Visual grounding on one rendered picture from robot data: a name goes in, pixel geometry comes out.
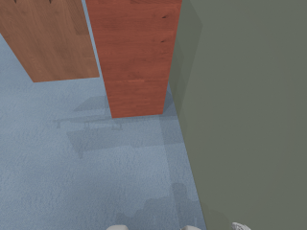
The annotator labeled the cupboard door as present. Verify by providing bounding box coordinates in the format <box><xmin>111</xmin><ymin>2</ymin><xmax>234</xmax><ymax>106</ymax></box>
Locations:
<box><xmin>0</xmin><ymin>0</ymin><xmax>100</xmax><ymax>82</ymax></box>

